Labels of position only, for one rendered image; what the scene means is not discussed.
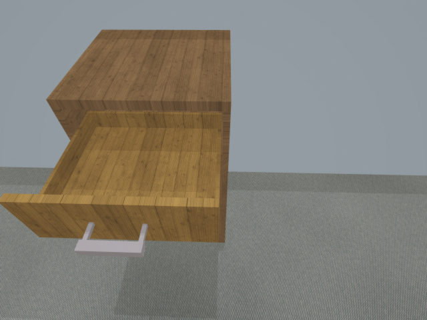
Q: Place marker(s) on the drawer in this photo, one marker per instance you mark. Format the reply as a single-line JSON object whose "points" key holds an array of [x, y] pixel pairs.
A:
{"points": [[123, 169]]}

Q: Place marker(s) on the handle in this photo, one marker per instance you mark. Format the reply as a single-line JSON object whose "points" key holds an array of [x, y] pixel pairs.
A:
{"points": [[111, 248]]}

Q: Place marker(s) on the cabinet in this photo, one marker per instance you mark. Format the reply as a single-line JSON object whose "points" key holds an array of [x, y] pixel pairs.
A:
{"points": [[152, 71]]}

